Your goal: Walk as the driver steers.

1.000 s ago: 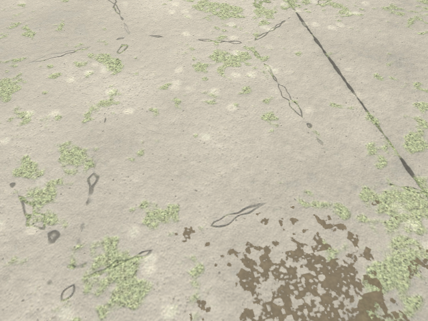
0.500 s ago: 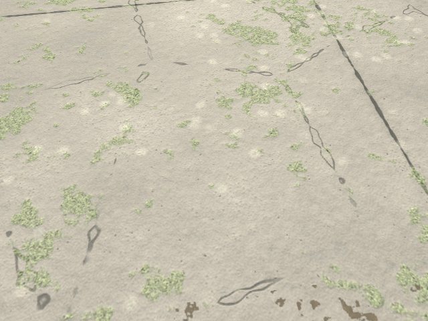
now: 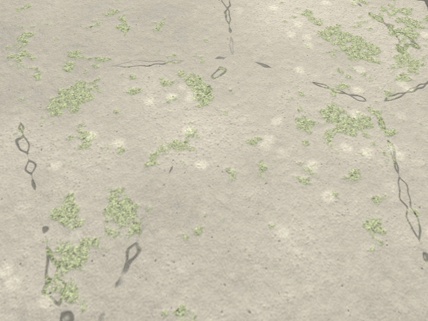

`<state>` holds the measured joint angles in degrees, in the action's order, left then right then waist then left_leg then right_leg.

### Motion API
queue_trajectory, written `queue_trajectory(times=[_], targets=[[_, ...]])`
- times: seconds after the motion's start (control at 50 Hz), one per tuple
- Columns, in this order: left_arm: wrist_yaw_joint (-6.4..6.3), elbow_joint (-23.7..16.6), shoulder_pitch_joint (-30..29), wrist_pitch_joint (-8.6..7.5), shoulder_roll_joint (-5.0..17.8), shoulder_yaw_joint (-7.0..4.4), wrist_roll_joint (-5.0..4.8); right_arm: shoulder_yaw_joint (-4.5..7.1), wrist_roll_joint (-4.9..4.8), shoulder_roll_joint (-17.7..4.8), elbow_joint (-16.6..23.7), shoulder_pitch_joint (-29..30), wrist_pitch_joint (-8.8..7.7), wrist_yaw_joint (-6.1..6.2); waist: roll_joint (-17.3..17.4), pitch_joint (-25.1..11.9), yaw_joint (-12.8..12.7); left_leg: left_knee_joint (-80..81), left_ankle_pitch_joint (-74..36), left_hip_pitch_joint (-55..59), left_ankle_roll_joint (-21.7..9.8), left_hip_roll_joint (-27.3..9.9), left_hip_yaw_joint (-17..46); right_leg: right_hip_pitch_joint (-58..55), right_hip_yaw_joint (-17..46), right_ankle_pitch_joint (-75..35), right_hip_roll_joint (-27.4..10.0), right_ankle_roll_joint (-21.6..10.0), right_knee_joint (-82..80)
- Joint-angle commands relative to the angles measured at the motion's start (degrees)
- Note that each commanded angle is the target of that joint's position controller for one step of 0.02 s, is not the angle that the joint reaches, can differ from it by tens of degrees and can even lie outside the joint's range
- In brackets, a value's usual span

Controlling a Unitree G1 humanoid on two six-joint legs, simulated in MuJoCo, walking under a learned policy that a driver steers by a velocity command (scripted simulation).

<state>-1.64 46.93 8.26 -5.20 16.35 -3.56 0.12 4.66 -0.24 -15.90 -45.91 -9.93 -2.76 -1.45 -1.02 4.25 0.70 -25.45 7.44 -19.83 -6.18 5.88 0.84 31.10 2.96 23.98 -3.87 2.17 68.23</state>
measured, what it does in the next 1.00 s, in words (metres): walks ahead, turning left: right foot, then left foot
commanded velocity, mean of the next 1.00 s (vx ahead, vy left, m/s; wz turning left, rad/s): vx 0.06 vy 0.00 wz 0.31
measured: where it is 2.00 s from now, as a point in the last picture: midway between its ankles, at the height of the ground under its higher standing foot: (192, 254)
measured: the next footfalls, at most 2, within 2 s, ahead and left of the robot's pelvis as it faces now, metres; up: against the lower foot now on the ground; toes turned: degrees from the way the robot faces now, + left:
right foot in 0.30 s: +0.25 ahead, -0.13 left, +0.00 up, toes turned +17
left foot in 0.68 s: +0.13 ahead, +0.10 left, +0.00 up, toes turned +15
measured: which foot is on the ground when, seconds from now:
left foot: down 0.00-0.30, up 0.32-0.66, down 0.68-1.00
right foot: up 0.00-0.28, down 0.30-1.00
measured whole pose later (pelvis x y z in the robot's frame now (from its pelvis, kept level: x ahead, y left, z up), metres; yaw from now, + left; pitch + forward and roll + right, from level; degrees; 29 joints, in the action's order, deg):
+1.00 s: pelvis +0.15 +0.00 +0.00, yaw +17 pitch -1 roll +0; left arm -1.3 50.6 13.1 -0.7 15.4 -2.6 0.4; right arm 1.3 0.3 -11.9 -46.0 -12.9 -0.1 0.7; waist -0.7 0.3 -1.1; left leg -30.2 19.1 -10.2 -1.7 1.8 1.9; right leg 15.2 1.1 15.3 -2.6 2.7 30.3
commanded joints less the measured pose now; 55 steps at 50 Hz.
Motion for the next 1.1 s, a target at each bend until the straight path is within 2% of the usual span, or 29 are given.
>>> queue_trajectory(times=[0.02, 0.1, 0.2, 0.24, 0.28, 0.3, 0.32, 0.34, 0.36, 0.38, 0.4, 0.42, 0.46, 0.5, 0.54, 0.6, 0.64, 0.66, 0.68, 0.7, 0.72, 0.74, 0.82, 0.92, 0.96, 1.0, 1.02, 1.06, 1.1], targets=[[-0.98, -2.7, 6.3, 1.29, 4.2, -1.51, 0.64, 2.26, 0.37, -9.2, 4.3, 0.6, -0.55, 0.91, 3.4, -9.6, -3.1, 6.8, -40.0, 4.9, -10.9, -14.2, 11.7, -0.2, -0.3, -5.0, 0.3, 1.6, -6.5], [-1.09, -5.1, 0.8, 2.02, 3.8, -1.10, 0.63, 2.41, -1.01, -9.7, 4.6, -0.5, 1.40, 2.50, 5.8, -12.2, -1.2, 4.5, -33.7, 6.3, -7.3, -12.1, 11.8, -0.4, 0.3, -14.9, 2.4, 2.9, -19.2], [-0.02, -7.8, -5.8, 2.03, 4.8, -1.03, 0.05, 2.33, -0.78, -9.7, 5.1, -1.6, 3.45, 3.66, 7.7, -10.8, 1.1, 1.5, -21.0, 8.9, -5.5, -12.7, 18.8, -1.0, 2.4, -15.4, 4.8, 2.9, -29.7], [0.35, -8.0, -5.2, 1.51, 5.8, -1.41, 0.00, 2.16, -0.80, -9.3, 5.9, -0.9, 3.82, 3.77, 8.7, -10.4, 0.5, -0.6, -18.3, 10.3, -5.0, -12.8, 22.8, -3.1, 3.2, -12.7, 5.6, 2.2, -34.0], [0.59, -7.4, -1.8, 0.68, 6.5, -1.88, -0.02, 1.80, -1.09, -8.8, 7.2, 1.6, 3.95, 3.91, 9.8, -10.0, -2.3, -3.9, -15.0, 10.1, -2.8, -10.6, 24.7, -9.8, 2.5, -18.3, 5.5, 0.3, -43.8], [0.39, -7.2, 0.4, 0.30, 8.2, -2.34, 0.53, 1.22, -0.73, -7.2, 8.0, 1.5, 3.89, 3.96, 8.0, -11.3, -2.9, -8.2, -9.4, 6.7, -0.4, -8.1, 23.5, -17.7, 4.7, -27.7, 0.8, -1.7, -47.4], [-0.25, -7.7, 1.9, 0.61, 11.7, -2.95, 1.48, 0.24, 0.36, -3.7, 8.6, -1.6, 3.68, 3.91, -2.9, -15.1, -1.2, -21.0, 10.5, -0.8, 2.7, -2.2, 15.8, -28.3, 14.7, -47.1, -11.7, -6.8, -45.8], [-0.03, -6.6, 3.9, 1.61, 12.3, -3.05, 3.04, 0.50, -0.29, -4.8, 9.4, -7.1, 3.46, 3.85, -17.3, -17.4, 1.8, -31.1, 35.8, -12.2, 6.0, 3.9, 9.8, -34.5, 30.8, -56.4, -21.7, -18.3, -46.5], [0.14, -7.9, 2.8, 1.83, 9.0, -2.43, 1.70, 1.69, 0.07, -10.0, 7.4, -9.2, 3.31, 3.65, -12.2, -17.0, 1.0, -41.5, 33.2, -14.5, 8.1, -0.1, 10.5, -33.2, 31.6, -50.3, -22.0, -20.5, -46.8], [0.13, -8.6, 1.4, 2.05, 6.2, -1.68, 1.32, 2.46, -0.55, -11.9, 6.5, -6.4, 3.89, 3.69, -7.0, -14.1, -0.1, -45.8, 28.8, -15.2, 9.2, -1.2, 9.5, -30.2, 23.0, -46.2, -17.6, -18.0, -45.8], [0.21, -8.9, -0.2, 2.51, 5.6, -1.35, 1.14, 2.42, -0.69, -10.7, 5.9, -5.2, 4.79, 4.05, -3.9, -12.1, 0.1, -46.9, 25.6, -14.8, 10.1, -1.9, 8.7, -27.0, 17.7, -41.5, -13.7, -15.7, -46.1], [0.15, -8.9, -1.4, 2.93, 5.6, -1.15, 0.59, 2.22, -0.46, -9.8, 6.4, -3.9, 5.41, 4.26, -4.1, -10.3, 0.0, -46.6, 23.2, -14.6, 10.6, -2.5, 8.6, -24.2, 15.5, -37.9, -12.4, -15.1, -47.0], [0.13, -8.5, -2.1, 3.66, 6.1, -1.03, 0.94, 1.24, -0.77, -6.4, 6.9, -3.6, 5.71, 3.89, -6.0, -8.9, 0.6, -41.4, 20.0, -10.0, 11.0, -2.3, 5.3, -19.7, 9.6, -35.7, -8.5, -14.3, -48.9], [0.03, -8.1, -1.9, 4.05, 6.2, -1.11, 0.90, 0.42, -0.64, -4.5, 7.4, -2.8, 5.38, 3.78, -8.3, -10.0, 0.1, -32.5, 19.4, -7.2, 11.3, -3.3, 3.0, -20.9, 7.4, -36.0, -7.8, -14.6, -49.1], [0.03, -7.6, -1.6, 4.33, 6.9, -1.32, 0.55, -0.26, -0.22, -3.6, 7.9, -1.3, 5.11, 3.47, -9.7, -11.3, -0.9, -23.6, 18.2, -2.3, 10.9, -4.9, 1.7, -21.1, 6.9, -35.3, -8.3, -15.0, -49.0], [0.30, -6.6, 0.1, 4.75, 8.2, -1.56, -0.03, -0.10, -0.31, -4.9, 7.5, -1.2, 4.95, 2.91, -10.5, -11.2, -1.9, -13.1, 13.9, 2.4, 9.7, -5.2, 0.1, -21.4, 8.5, -29.7, -9.4, -15.3, -48.4], [0.45, -6.0, -0.2, 4.97, 7.7, -1.12, -0.71, -0.05, -0.06, -4.5, 6.0, -3.7, 4.74, 2.40, -9.2, -9.8, 0.0, -0.1, 4.8, 9.4, 7.3, -4.3, -1.6, -17.7, 7.5, -24.0, -8.1, -13.1, -46.9], [0.60, -4.9, 2.5, 4.77, 6.8, -0.78, -0.88, 0.07, 0.44, -5.5, 6.1, -3.5, 4.72, 2.34, -7.6, -9.1, -0.2, 4.0, 0.9, 13.4, 5.5, -5.4, 0.3, -14.5, 6.8, -19.4, -6.8, -9.9, -46.2], [0.99, -4.9, 3.6, 4.29, 4.8, -0.04, 0.22, 0.53, 1.20, -8.7, 6.7, -4.3, 4.75, 2.67, -0.8, -10.2, -1.2, 5.1, -4.2, 18.0, 2.8, -12.9, 8.9, -9.9, 3.3, -12.0, -3.7, -5.6, -40.8], [1.25, -5.8, 4.5, 3.61, 1.1, 0.88, 1.32, 0.57, 1.69, -10.2, 6.6, -1.1, 4.86, 2.68, 11.9, -9.1, -4.7, 5.6, -4.1, 11.3, -2.4, -19.1, 14.4, -9.9, -3.4, -3.3, 2.2, -1.6, -39.0], [1.00, -5.7, 1.3, 3.59, 3.1, 0.63, 1.70, -0.58, 2.02, -5.7, 7.5, 1.6, 4.25, 2.19, 11.0, -7.3, -2.6, 7.8, 4.5, 4.7, -4.0, -18.8, 14.9, -14.8, -2.1, -4.3, 1.6, -0.1, -39.3], [0.98, -5.4, 0.1, 3.59, 3.8, 0.36, 1.51, -1.20, 2.23, -3.7, 7.1, 2.6, 3.53, 1.92, 9.6, -5.6, -2.8, 7.5, 10.3, 3.7, -1.4, -15.4, 12.3, -16.6, -1.9, -9.8, 1.6, 0.2, -41.0], [0.38, -2.9, 2.4, 4.06, 5.3, -0.13, 0.97, -1.41, 1.54, -4.2, 4.8, -0.8, 1.83, 1.89, 7.7, -2.5, -2.3, 6.7, 10.5, 1.7, 2.9, -11.3, 9.0, -19.2, -1.3, -15.4, 0.7, 0.3, -42.3], [0.28, -0.2, 3.2, 3.71, 4.4, -0.11, 0.77, -1.43, 1.01, -4.1, 3.3, -2.0, 1.63, 2.27, 3.6, -3.2, -1.8, 4.3, 3.3, 4.7, 2.7, -10.3, 7.7, -19.8, -1.3, -18.5, 0.5, 0.6, -42.7], [0.16, 1.0, 3.5, 3.85, 3.7, -0.05, 0.36, -1.08, 0.61, -4.6, 2.3, -3.8, 2.01, 2.45, 4.2, -4.1, -0.9, 6.2, 15.4, 5.9, 1.4, -10.1, 8.5, -18.4, -4.3, -10.8, 2.8, 0.6, -39.8], [0.15, 0.0, 0.6, 3.44, 4.0, -0.25, -0.43, 0.12, -0.06, -8.2, 2.1, -5.7, 2.41, 2.57, 8.1, 0.2, 1.5, 11.6, 32.3, 7.0, -3.0, -15.2, 17.0, -8.5, -7.0, -2.0, 5.1, -0.4, -32.3], [0.32, -1.2, -1.5, 2.78, 4.1, -0.26, -0.93, 0.49, -0.33, -9.3, 1.8, -6.8, 2.17, 2.67, 9.7, 2.7, 2.5, 14.2, 35.3, 7.5, -5.6, -18.9, 22.4, -4.0, -5.8, -0.2, 4.1, -1.6, -29.1], [1.09, -2.5, -3.2, 1.11, 4.5, -0.47, -1.81, 0.58, -0.34, -8.7, 1.0, -8.7, 0.84, 2.91, 11.4, 4.6, 3.1, 15.7, 29.9, 12.3, -8.8, -23.6, 28.0, 4.6, -1.9, 4.2, 0.6, -4.2, -22.1], [2.24, -2.4, -2.7, -0.38, 4.6, -0.39, -2.09, 0.52, -0.93, -7.5, 1.0, -7.8, 0.05, 2.82, 9.1, 3.1, 2.3, 14.3, 21.1, 17.3, -8.5, -23.6, 25.2, 6.7, -1.1, 4.9, -1.3, -6.0, -24.3]])
Velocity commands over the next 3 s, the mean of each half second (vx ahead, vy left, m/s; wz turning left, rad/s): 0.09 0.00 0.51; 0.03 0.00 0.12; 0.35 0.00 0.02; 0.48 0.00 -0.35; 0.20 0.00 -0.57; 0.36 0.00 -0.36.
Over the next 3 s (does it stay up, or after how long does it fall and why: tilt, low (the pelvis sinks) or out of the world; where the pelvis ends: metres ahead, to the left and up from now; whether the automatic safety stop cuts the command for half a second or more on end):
stays up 0.92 0.06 0.01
